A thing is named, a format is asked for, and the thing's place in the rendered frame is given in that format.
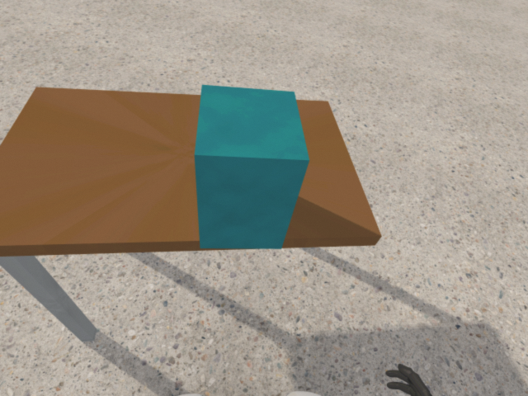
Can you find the table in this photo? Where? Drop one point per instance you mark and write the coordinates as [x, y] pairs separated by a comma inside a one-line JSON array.
[[94, 171]]

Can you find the right robot hand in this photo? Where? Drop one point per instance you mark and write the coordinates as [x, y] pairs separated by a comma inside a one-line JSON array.
[[415, 387]]

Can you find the carton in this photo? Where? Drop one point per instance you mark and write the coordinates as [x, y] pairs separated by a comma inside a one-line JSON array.
[[250, 159]]

